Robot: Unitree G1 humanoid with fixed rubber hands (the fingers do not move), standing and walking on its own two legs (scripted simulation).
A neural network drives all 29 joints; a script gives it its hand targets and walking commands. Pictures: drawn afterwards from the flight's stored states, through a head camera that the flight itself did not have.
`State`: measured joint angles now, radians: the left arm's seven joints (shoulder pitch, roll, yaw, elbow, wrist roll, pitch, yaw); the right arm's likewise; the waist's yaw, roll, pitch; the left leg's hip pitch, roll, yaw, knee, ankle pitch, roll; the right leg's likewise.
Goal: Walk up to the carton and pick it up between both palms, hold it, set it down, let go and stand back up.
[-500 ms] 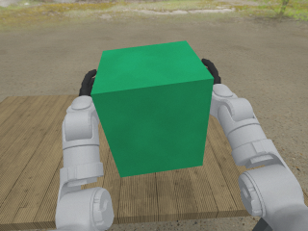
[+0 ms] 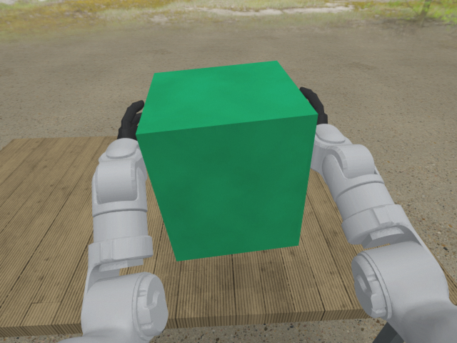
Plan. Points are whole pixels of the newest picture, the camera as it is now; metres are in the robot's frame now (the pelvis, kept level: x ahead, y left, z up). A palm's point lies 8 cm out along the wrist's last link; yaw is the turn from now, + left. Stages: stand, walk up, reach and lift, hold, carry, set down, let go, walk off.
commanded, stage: hold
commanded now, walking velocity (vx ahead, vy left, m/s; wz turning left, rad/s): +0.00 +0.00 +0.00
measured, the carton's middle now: (227, 160) +0.36 +0.00 +0.21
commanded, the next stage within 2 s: none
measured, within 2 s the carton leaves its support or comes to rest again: neither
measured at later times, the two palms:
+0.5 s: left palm (126, 144) +0.37 +0.16 +0.25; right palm (313, 130) +0.37 -0.14 +0.26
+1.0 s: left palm (127, 145) +0.37 +0.16 +0.25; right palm (313, 130) +0.37 -0.14 +0.26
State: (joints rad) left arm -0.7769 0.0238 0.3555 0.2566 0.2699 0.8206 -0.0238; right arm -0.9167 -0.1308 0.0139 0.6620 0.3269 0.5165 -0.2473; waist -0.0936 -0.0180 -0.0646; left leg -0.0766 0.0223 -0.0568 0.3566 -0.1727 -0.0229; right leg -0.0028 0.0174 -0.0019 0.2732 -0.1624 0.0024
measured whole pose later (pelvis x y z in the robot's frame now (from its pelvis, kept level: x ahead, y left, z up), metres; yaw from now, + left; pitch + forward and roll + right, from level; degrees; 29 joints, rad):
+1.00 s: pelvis +0.00 +0.00 +0.00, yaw +1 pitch -6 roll -1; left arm -0.79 0.03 0.36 0.30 0.25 0.80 -0.02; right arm -0.92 -0.13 0.01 0.67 0.32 0.52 -0.25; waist -0.09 -0.01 -0.08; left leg -0.09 0.02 -0.07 0.36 -0.17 -0.02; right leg -0.01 0.02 -0.01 0.27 -0.16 0.00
